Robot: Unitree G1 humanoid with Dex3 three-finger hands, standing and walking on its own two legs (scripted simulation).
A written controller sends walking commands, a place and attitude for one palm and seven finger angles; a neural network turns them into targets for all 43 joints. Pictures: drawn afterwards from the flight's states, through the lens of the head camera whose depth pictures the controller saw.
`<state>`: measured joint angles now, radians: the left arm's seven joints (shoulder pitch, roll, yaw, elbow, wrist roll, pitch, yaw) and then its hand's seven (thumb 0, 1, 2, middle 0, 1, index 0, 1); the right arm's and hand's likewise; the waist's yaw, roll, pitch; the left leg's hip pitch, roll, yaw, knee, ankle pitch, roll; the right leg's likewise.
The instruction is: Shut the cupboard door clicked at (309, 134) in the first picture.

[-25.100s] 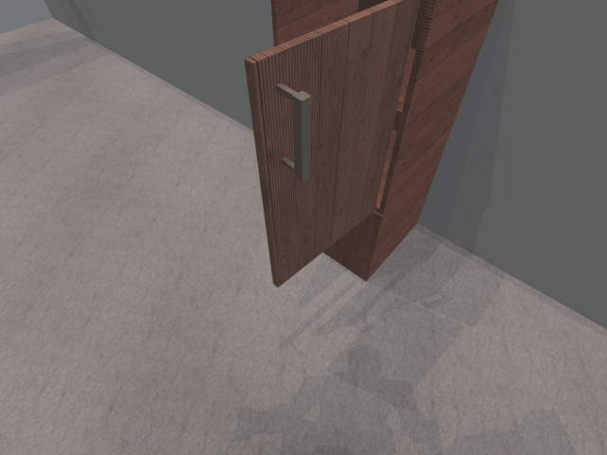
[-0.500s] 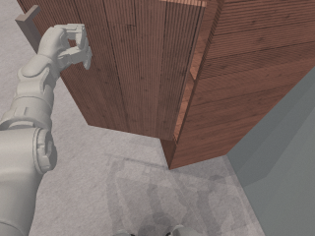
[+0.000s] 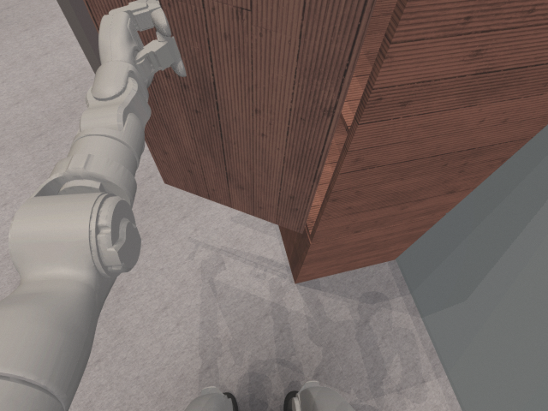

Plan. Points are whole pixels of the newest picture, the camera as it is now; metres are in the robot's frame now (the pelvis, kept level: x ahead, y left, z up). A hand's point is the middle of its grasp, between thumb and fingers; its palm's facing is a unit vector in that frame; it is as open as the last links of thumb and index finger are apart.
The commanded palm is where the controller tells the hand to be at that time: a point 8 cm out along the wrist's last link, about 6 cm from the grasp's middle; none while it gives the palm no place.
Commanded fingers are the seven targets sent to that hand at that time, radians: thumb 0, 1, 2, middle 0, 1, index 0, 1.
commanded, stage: pull the fist back off the door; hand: left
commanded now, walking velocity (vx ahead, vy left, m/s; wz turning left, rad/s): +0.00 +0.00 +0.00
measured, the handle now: (96, 27) +0.62 +0.19 +0.16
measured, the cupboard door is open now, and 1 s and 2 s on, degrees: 55 54 54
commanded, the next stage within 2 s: draw the hand back to the body in 0.72 s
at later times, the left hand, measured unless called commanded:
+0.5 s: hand (166, 91) +0.49 +0.09 +0.16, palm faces +0.06 -1.00 -0.03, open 3.1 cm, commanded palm +0.45 +0.12 +0.16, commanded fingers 0.00 0.90 0.90 -1.30 -1.50 -1.30 -1.50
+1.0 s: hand (157, 106) +0.45 +0.09 +0.17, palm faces +0.07 -1.00 +0.02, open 3.1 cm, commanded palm +0.40 +0.14 +0.17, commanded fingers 0.00 0.90 0.90 -1.30 -1.50 -1.30 -1.50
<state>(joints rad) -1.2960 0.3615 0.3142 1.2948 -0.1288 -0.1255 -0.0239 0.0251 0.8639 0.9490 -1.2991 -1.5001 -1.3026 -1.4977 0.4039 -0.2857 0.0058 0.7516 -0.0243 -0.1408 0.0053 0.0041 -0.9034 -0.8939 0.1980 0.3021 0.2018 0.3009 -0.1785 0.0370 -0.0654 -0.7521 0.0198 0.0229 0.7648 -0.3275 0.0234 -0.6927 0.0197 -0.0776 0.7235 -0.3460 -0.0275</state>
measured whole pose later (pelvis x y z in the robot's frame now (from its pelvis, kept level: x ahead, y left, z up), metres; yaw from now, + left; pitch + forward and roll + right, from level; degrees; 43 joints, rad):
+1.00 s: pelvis +0.00 -0.01 +0.02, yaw -3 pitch +5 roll +0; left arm -0.71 0.16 0.22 0.83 -0.12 -0.21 0.06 0.02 0.90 0.90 -1.30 -1.50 -1.30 -1.50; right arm 0.34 -0.23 0.02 0.68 0.03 -0.07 0.00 0.01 -0.90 -0.89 0.20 0.30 0.20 0.30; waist -0.05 0.05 -0.07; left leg -0.38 0.02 0.08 0.57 -0.28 0.02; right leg -0.38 0.03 -0.01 0.58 -0.30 -0.04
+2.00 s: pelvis +0.02 +0.01 +0.04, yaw -1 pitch -4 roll -1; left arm 0.43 0.35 0.31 -0.33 -0.07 -0.07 0.10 0.02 0.89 0.90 -0.50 -0.62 -0.50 -0.61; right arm 0.22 -0.23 0.01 0.63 0.01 0.00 -0.06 0.01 -0.90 -0.89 0.20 0.30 0.20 0.30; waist 0.05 0.08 0.02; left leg -0.09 -0.01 0.06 0.39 -0.23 0.03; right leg -0.04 0.01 -0.04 0.35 -0.23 -0.01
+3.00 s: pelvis -0.02 +0.04 +0.03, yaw -3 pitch +1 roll -1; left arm 0.56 0.47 0.43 -0.48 -0.06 -0.15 0.13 0.01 0.89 0.90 -0.21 -0.30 -0.22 -0.30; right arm 0.17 -0.24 -0.02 0.51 0.03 0.07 -0.09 0.01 -0.90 -0.89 0.20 0.30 0.20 0.30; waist 0.00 0.02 0.01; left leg -0.31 -0.02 0.11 0.51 -0.22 0.08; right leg -0.29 -0.01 0.01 0.50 -0.22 0.03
